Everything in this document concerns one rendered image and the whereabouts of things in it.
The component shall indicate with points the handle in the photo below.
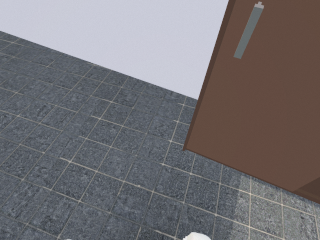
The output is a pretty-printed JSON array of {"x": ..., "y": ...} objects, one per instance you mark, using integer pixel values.
[{"x": 251, "y": 24}]

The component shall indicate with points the wardrobe door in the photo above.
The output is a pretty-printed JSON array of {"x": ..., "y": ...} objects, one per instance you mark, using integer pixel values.
[
  {"x": 312, "y": 187},
  {"x": 261, "y": 114}
]

